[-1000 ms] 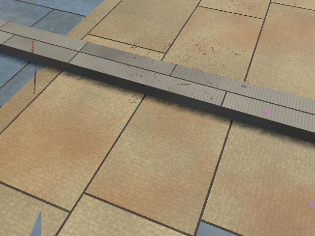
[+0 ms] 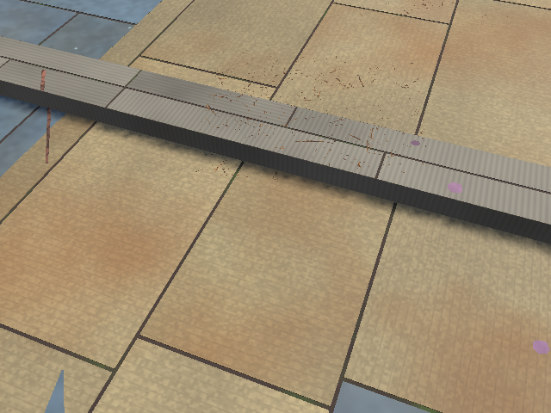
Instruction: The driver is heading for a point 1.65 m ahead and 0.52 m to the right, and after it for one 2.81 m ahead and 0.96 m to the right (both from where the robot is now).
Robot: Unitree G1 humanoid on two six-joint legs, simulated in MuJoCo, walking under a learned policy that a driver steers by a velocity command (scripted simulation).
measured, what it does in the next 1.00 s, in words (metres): walks ahead: left foot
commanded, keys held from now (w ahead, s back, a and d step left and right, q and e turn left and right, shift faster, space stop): no key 0.06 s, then w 0.94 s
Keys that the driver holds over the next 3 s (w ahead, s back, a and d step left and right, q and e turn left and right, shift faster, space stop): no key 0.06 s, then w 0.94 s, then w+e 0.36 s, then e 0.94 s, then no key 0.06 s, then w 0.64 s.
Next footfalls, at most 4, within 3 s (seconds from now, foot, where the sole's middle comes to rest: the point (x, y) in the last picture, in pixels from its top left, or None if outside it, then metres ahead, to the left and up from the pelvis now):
0.76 left None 0.43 0.11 -0.77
1.30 right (332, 325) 0.74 -0.11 -0.77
1.84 left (283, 267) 0.92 0.01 -0.77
2.36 right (351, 328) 0.73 -0.17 -0.77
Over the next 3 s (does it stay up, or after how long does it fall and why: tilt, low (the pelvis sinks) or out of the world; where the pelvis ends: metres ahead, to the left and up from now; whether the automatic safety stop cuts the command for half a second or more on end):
stays up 0.92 -0.17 0.00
